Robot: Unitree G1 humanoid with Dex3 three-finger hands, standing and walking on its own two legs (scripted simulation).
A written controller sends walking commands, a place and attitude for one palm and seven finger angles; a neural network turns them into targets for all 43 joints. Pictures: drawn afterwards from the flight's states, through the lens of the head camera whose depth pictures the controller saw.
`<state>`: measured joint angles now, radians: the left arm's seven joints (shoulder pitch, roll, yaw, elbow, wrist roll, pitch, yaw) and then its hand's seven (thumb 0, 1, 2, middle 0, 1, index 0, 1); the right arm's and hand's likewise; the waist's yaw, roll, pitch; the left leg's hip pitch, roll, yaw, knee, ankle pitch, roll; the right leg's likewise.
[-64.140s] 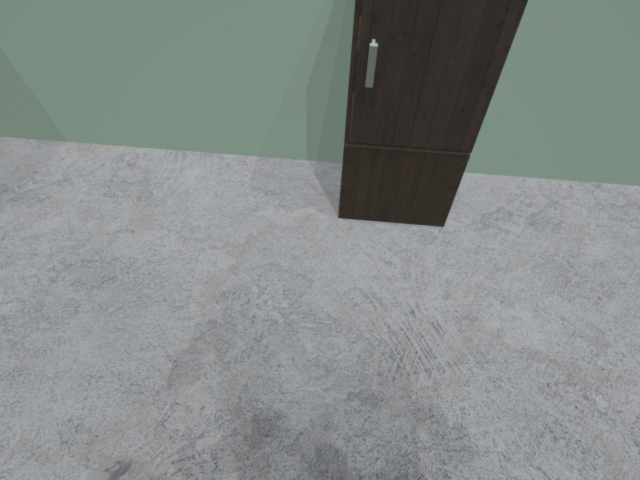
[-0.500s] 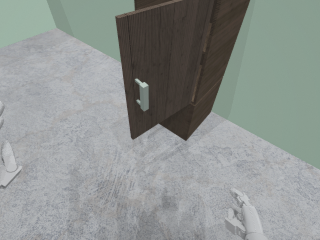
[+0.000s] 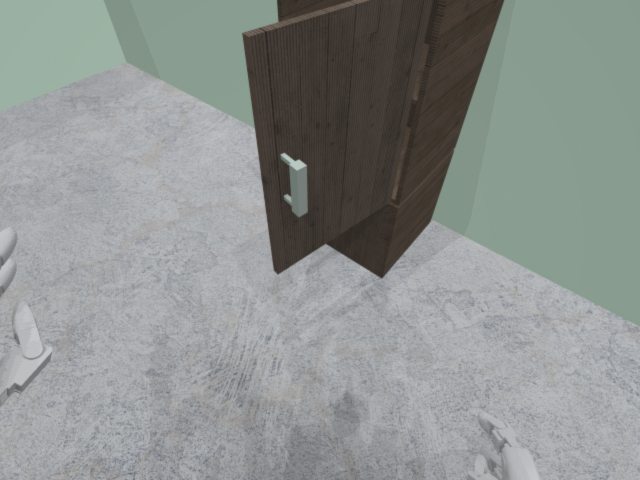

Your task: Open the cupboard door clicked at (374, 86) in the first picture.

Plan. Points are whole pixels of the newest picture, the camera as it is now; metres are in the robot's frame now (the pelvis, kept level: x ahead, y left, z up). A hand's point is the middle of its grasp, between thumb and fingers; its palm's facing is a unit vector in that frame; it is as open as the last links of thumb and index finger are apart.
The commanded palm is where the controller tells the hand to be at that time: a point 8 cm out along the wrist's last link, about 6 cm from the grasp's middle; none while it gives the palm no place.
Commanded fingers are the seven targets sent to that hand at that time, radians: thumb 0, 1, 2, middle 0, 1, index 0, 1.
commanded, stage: let the arm hang, fingers relaxed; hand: left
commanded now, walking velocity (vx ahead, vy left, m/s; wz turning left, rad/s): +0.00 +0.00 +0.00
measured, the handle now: (292, 184) +0.66 +0.10 -0.05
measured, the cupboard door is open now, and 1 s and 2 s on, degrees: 79 79 79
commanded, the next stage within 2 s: look to check the result in 1.20 s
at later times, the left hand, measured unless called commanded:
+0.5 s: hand out of the picture +0.01 +0.16 -0.18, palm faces +0.04 -0.98 -0.18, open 7.0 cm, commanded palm none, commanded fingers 0.00 0.90 0.90 -0.20 -0.30 -0.20 -0.30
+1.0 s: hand out of the picture +0.01 +0.16 -0.18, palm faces +0.04 -0.98 -0.19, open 7.3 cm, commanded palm none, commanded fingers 0.00 0.90 0.90 -0.20 -0.30 -0.20 -0.30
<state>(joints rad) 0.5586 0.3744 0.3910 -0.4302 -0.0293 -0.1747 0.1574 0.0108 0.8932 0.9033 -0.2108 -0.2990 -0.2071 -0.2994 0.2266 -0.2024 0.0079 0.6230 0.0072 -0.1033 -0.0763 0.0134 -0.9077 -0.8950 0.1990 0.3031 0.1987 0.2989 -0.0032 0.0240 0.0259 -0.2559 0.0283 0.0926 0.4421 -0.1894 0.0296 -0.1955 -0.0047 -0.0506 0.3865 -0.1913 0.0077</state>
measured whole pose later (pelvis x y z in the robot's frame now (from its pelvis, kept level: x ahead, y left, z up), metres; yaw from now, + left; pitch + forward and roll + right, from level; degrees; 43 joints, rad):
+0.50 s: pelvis -0.01 -0.02 -0.01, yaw +2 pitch -1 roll +0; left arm 0.28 0.20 0.01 0.94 0.02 0.03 0.01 -0.01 0.99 0.90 -0.21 -0.30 -0.20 -0.30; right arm 0.27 -0.21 0.01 1.01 -0.03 0.04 0.00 0.01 -0.91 -0.89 0.20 0.30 0.20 0.30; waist -0.01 -0.03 0.07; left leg -0.30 0.03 0.05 0.51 -0.20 0.00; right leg -0.24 -0.01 -0.10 0.50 -0.25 -0.03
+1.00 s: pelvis +0.00 -0.01 +0.00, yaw +1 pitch -2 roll +0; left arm 0.25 0.14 0.01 1.13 0.01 0.00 0.03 0.00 0.92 0.90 -0.20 -0.30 -0.20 -0.30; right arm 0.29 -0.12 0.00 1.13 -0.02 0.01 -0.02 0.00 -0.91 -0.89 0.20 0.30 0.20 0.30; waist -0.01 0.02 0.04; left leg -0.22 0.02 0.07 0.43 -0.18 0.01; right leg -0.18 -0.01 -0.07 0.43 -0.23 -0.01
